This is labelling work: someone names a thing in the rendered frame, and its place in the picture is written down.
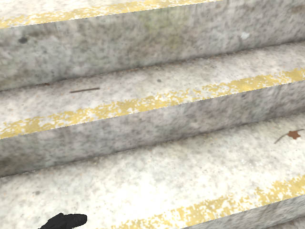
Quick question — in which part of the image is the robot left hand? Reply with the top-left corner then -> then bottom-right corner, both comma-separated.
38,213 -> 88,229

